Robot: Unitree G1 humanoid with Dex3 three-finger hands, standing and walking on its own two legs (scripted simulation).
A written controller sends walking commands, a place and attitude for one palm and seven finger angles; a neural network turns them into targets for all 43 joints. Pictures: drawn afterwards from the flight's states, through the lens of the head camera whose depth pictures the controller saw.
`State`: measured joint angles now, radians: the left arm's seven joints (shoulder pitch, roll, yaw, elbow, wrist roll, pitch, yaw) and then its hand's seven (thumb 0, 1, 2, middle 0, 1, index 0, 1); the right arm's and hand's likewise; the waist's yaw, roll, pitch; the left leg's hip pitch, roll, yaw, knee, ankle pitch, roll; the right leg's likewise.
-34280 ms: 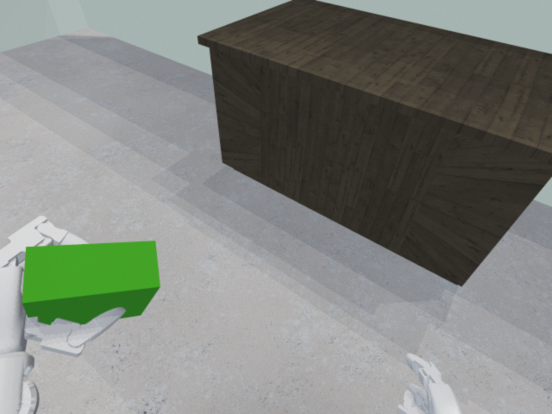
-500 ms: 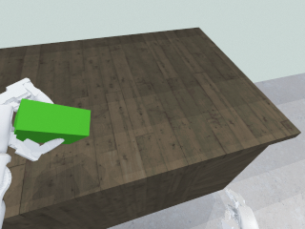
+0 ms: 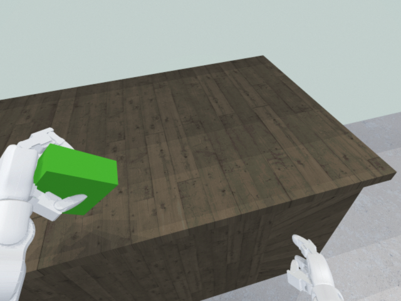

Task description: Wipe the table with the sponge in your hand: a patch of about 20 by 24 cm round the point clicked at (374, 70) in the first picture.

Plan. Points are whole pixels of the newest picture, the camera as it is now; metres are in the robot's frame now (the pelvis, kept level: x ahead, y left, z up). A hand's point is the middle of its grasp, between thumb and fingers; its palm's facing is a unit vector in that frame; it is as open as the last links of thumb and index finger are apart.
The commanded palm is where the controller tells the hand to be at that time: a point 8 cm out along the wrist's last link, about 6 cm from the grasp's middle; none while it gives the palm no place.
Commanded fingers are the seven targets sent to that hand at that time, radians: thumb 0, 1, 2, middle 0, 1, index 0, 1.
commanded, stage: turn the palm down, sponge in hand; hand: left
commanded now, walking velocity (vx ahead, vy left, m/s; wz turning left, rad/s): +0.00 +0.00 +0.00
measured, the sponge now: (79, 185) +0.25 +0.26 +0.14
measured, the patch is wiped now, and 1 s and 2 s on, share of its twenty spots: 0.00 0.00 0.00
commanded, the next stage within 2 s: move the sponge above the wiping area in 1.62 s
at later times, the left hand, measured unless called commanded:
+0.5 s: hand (78, 180) +0.26 +0.26 +0.15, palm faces +0.16 -0.39 -0.91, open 9.7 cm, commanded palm +0.22 +0.27 +0.22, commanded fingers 0.00 0.10 1.30 -1.20 -1.60 -1.20 -1.60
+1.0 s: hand (70, 181) +0.25 +0.27 +0.16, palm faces +0.08 -0.20 -0.98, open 9.7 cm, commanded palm +0.22 +0.29 +0.24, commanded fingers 0.00 0.10 1.30 -1.20 -1.60 -1.20 -1.60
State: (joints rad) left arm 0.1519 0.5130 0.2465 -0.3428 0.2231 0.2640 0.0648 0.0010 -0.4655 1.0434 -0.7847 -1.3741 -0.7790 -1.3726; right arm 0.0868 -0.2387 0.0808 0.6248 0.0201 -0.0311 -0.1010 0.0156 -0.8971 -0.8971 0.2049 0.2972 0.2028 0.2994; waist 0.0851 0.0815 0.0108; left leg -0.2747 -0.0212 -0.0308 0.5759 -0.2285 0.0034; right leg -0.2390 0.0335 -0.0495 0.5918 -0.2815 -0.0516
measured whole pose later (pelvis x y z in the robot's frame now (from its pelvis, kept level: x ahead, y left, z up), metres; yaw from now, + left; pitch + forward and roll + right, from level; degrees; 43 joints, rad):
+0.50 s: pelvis +0.03 -0.02 +0.00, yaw -2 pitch -3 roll +1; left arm 0.28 0.62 0.22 -0.38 0.39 0.30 -0.04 0.00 -0.47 1.04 -0.78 -1.37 -0.78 -1.37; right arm 0.12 -0.31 0.01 0.60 0.04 -0.02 -0.15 0.02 -0.90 -0.90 0.20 0.30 0.20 0.30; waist 0.08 0.10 0.02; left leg -0.26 0.01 -0.01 0.59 -0.28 -0.02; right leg -0.24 0.07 -0.02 0.61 -0.32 -0.08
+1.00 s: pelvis +0.02 +0.02 +0.01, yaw -2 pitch -4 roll +0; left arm 0.17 0.61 0.00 -0.44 0.70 0.38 -0.13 0.00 -0.47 1.04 -0.79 -1.37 -0.78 -1.37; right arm 0.02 -0.27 0.07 0.62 0.04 0.01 -0.12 0.02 -0.90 -0.90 0.20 0.30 0.17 0.28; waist 0.12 0.10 0.03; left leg -0.20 -0.03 0.01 0.49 -0.21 0.03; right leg -0.18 0.03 0.00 0.51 -0.25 -0.03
